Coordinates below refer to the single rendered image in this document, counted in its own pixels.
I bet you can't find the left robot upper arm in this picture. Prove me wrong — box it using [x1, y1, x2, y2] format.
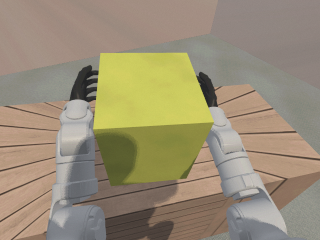
[47, 205, 107, 240]

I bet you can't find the left robot hand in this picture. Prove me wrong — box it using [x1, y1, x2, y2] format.
[69, 65, 99, 103]

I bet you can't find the robot right forearm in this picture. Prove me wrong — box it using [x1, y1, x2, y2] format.
[205, 106, 288, 234]

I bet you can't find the right robot hand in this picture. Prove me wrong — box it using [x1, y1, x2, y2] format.
[196, 72, 218, 107]

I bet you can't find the pedestal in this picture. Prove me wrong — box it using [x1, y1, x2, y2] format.
[0, 84, 320, 240]

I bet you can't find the robot left forearm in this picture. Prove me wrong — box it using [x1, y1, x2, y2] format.
[46, 99, 98, 240]

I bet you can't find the right robot upper arm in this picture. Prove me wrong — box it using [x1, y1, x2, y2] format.
[226, 198, 307, 240]

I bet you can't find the carton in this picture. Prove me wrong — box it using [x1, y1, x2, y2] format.
[93, 53, 214, 186]

